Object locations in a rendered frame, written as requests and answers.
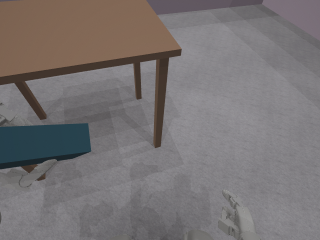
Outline right robot thigh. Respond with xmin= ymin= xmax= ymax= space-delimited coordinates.
xmin=183 ymin=229 xmax=214 ymax=240

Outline table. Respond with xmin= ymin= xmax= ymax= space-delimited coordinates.
xmin=0 ymin=0 xmax=182 ymax=181

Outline sponge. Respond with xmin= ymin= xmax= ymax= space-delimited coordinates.
xmin=0 ymin=123 xmax=91 ymax=170

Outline robot left hand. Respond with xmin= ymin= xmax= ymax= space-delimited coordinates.
xmin=0 ymin=101 xmax=57 ymax=192

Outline robot right hand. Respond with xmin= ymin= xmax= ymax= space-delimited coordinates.
xmin=218 ymin=189 xmax=257 ymax=240

